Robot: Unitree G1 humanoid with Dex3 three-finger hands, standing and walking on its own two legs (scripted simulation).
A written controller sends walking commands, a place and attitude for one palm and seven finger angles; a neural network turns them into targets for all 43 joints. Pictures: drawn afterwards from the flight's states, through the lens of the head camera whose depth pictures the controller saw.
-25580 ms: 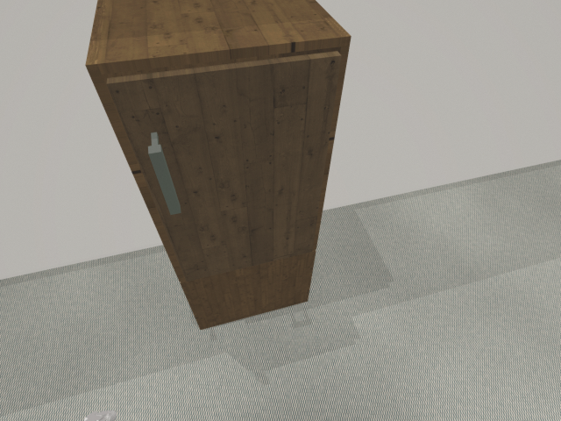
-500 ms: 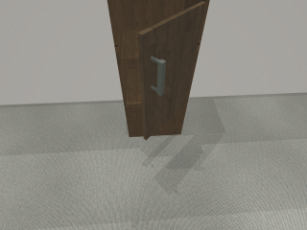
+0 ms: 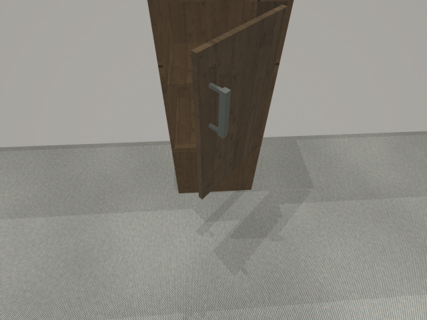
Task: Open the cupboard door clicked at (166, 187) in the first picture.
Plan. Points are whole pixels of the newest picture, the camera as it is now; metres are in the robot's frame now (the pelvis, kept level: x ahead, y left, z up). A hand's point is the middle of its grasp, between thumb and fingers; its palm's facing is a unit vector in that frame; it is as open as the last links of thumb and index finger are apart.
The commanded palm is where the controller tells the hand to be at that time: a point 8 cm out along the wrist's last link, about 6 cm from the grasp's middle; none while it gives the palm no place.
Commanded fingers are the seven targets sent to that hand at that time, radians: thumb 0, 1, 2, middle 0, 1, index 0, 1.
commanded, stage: walk to a spot facing it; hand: left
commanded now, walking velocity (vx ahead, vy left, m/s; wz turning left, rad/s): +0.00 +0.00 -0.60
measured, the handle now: (218, 111) +0.61 +0.03 +0.03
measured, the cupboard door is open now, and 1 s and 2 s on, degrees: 45 45 45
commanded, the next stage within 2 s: none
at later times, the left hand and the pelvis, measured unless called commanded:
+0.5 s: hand out of the picture +0.09 +0.15 -0.17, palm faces -0.14 -0.94 -0.31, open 7.4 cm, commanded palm none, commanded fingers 0.00 0.90 0.90 -0.20 -0.30 -0.20 -0.30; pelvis -0.01 -0.04 -0.02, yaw -12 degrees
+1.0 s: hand out of the picture +0.15 +0.15 -0.19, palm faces -0.38 -0.89 -0.23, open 7.4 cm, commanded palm none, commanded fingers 0.00 0.90 0.90 -0.20 -0.30 -0.20 -0.30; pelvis +0.03 -0.02 -0.02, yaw -29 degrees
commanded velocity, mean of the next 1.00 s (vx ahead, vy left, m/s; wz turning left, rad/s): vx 0.00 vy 0.00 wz -0.60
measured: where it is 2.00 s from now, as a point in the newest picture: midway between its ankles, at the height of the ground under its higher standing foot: outside the picture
